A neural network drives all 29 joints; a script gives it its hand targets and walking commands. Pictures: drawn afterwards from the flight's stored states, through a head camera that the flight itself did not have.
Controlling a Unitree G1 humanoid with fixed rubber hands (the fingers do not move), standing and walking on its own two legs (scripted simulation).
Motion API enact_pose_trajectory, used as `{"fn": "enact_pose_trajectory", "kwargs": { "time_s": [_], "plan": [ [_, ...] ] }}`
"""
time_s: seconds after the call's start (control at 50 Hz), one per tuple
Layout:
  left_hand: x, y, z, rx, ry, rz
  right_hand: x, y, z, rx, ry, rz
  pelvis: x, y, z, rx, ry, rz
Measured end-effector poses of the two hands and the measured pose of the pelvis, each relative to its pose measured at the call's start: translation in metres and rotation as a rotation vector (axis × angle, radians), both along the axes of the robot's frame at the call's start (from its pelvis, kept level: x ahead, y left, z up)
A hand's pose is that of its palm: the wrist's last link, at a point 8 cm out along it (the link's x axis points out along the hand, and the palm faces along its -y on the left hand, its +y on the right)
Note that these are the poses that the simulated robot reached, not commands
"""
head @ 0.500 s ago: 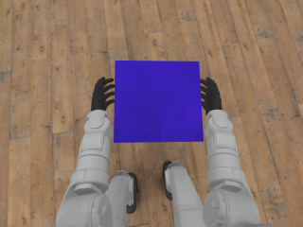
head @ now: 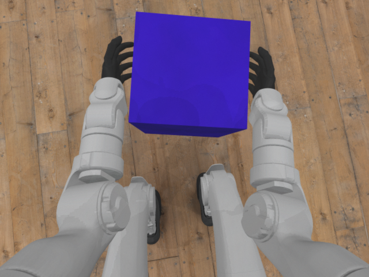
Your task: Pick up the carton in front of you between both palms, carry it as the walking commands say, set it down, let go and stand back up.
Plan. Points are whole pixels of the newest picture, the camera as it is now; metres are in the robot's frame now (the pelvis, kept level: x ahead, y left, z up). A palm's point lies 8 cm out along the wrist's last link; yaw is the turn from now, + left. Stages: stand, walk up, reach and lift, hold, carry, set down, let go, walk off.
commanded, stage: set down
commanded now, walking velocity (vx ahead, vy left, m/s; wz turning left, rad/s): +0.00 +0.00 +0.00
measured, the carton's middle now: (186, 89) +0.48 -0.06 -0.16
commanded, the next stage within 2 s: none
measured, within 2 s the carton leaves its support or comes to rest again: rests again in 1.58 s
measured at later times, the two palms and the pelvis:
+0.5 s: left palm (137, 83) +0.53 +0.07 -0.24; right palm (246, 98) +0.46 -0.22 -0.24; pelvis -0.02 +0.01 -0.11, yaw +0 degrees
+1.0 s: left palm (146, 87) +0.55 +0.05 -0.34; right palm (243, 98) +0.48 -0.24 -0.32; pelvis -0.01 +0.01 -0.17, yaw -1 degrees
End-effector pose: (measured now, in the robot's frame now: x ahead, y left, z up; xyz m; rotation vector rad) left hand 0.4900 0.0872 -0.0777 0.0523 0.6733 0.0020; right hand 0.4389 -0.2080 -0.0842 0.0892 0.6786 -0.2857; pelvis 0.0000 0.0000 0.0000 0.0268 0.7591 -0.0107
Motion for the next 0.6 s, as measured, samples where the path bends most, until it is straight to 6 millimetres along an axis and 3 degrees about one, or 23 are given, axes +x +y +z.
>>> {"fn": "enact_pose_trajectory", "kwargs": {
  "time_s": [0.6],
  "plan": [
    [0.052,-0.026,-0.192,0.027,0.040,-0.128,0.026,-0.020,-0.184,-0.038,0.052,-0.071,-0.018,0.011,-0.128,-0.031,0.051,0.020]
  ]
}}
